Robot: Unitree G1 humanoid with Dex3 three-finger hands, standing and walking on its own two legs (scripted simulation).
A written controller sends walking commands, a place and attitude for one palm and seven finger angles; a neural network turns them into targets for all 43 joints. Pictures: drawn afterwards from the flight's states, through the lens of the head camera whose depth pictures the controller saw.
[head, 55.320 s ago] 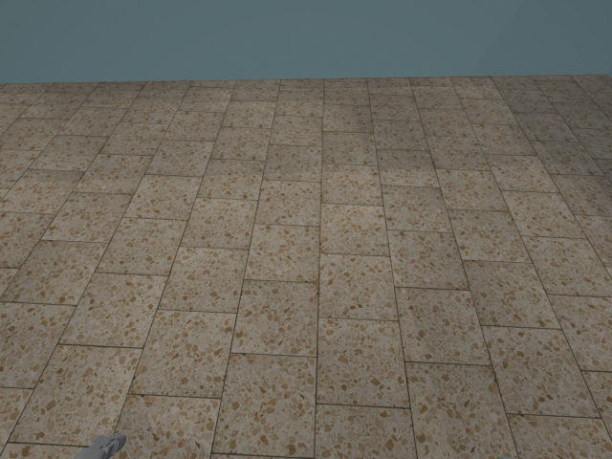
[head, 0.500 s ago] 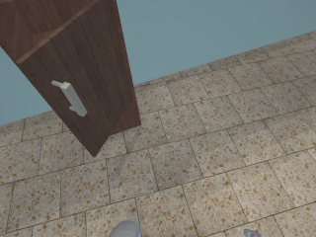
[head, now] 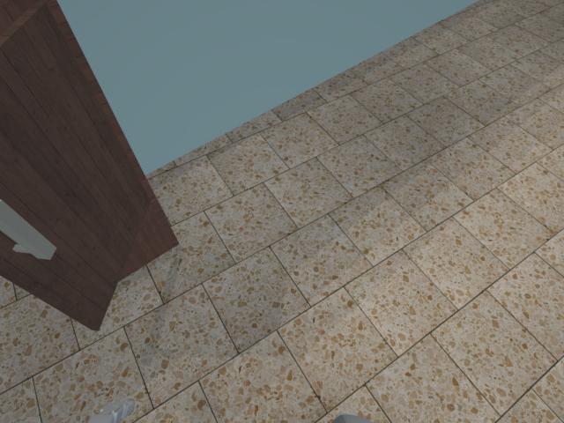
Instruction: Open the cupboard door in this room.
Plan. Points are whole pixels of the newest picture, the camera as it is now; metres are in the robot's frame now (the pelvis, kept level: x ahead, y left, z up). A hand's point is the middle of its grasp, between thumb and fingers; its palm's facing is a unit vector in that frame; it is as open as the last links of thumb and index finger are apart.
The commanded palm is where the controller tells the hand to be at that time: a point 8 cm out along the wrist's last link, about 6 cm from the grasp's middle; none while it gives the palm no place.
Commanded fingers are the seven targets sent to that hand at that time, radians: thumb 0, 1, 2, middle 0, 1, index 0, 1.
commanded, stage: walk to a spot facing it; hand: left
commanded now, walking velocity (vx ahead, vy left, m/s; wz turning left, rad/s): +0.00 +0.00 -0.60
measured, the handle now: (8, 230) +0.35 +0.46 +0.00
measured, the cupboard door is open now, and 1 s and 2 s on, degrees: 45 45 45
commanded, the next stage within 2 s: turn to face it in 1.72 s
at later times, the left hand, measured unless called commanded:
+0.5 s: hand (205, 355) +0.22 +0.15 -0.15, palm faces -0.30 -0.94 -0.17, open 7.4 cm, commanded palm none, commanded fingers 0.00 0.90 0.90 -0.20 -0.30 -0.20 -0.30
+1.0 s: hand (287, 309) +0.32 +0.02 -0.16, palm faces -0.50 -0.85 -0.18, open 7.4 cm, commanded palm none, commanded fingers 0.00 0.90 0.90 -0.20 -0.30 -0.20 -0.30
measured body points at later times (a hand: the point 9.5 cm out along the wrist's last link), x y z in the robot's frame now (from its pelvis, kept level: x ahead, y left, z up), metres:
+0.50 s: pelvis +0.06 -0.01 +0.02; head +0.11 +0.00 +0.46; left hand +0.24 +0.20 -0.13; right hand -0.01 -0.25 -0.12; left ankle +0.06 +0.13 -0.73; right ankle +0.02 -0.14 -0.66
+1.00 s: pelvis +0.21 -0.13 +0.01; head +0.25 -0.15 +0.46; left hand +0.34 +0.06 -0.14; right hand +0.18 -0.40 -0.12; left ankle +0.36 -0.05 -0.69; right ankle +0.10 -0.17 -0.73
